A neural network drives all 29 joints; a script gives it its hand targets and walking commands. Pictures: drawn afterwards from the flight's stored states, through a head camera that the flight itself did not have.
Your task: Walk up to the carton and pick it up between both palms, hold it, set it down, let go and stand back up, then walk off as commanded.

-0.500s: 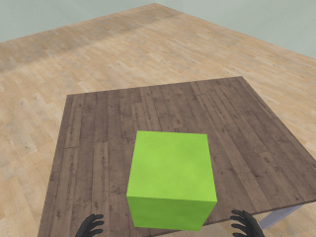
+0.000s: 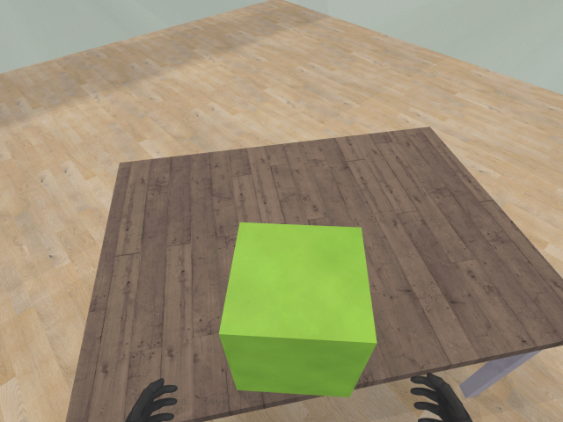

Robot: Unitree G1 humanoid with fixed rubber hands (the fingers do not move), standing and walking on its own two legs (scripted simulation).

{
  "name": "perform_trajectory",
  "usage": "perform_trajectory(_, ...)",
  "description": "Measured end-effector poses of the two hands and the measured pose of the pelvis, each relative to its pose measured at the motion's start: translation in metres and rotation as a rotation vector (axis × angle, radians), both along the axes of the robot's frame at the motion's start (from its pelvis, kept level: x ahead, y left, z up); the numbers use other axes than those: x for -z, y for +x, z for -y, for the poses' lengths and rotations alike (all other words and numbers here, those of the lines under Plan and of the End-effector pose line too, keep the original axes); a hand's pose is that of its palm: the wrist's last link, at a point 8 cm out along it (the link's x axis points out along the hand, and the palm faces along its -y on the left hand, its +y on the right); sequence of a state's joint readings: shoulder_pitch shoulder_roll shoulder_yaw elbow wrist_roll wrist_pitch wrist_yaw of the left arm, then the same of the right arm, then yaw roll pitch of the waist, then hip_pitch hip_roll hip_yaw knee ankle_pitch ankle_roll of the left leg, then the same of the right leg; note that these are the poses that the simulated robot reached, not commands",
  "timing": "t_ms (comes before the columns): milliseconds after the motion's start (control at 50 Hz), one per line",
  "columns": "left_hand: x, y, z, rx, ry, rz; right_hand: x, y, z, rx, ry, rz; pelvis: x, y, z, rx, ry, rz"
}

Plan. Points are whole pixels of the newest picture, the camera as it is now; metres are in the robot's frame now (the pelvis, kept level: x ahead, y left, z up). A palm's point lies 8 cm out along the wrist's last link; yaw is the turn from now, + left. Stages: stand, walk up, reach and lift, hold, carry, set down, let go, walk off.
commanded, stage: let go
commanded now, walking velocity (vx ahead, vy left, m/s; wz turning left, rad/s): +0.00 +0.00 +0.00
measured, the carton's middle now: (296, 312) +0.34 -0.01 -0.10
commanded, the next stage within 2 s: stand in 0.08 s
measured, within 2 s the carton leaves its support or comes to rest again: neither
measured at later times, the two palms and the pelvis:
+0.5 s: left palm out of the picture +0.04 +0.30 -0.10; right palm out of the picture +0.06 -0.29 -0.10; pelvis -0.04 +0.00 -0.01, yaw +2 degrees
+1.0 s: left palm out of the picture -0.02 +0.30 -0.12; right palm out of the picture +0.03 -0.29 -0.11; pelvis -0.06 +0.00 -0.01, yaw +4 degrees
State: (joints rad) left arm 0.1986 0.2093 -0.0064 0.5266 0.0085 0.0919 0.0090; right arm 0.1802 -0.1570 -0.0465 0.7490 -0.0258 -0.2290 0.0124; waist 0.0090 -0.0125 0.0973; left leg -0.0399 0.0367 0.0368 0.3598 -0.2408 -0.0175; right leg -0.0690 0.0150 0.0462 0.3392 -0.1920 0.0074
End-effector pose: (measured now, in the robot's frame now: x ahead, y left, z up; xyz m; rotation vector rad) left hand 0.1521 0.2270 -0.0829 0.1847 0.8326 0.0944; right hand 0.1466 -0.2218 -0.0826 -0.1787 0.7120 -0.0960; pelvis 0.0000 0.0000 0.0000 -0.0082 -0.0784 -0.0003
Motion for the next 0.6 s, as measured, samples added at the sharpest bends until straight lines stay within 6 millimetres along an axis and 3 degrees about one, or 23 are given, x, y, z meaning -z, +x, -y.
perform_trajectory(160, 0.004, -0.009, -0.004, 0.000, 0.033, 0.000, 0.010, -0.009, 0.015, -0.003, -0.037, -0.099, 0.003, -0.004, 0.002, -0.010, 0.004, -0.023)
perform_trajectory(360, 0.013, -0.077, -0.061, -0.072, 0.158, -0.116, 0.017, -0.056, 0.067, 0.050, -0.163, -0.271, 0.006, -0.020, 0.002, -0.035, 0.003, -0.016)
perform_trajectory(460, 0.016, -0.104, -0.070, -0.085, 0.168, -0.159, 0.019, -0.077, 0.071, 0.042, -0.176, -0.314, 0.006, -0.032, 0.001, -0.042, 0.000, -0.008)
perform_trajectory(600, 0.025, -0.130, -0.066, -0.086, 0.136, -0.197, 0.023, -0.095, 0.063, 0.022, -0.160, -0.333, 0.006, -0.047, -0.001, -0.051, 0.000, 0.000)
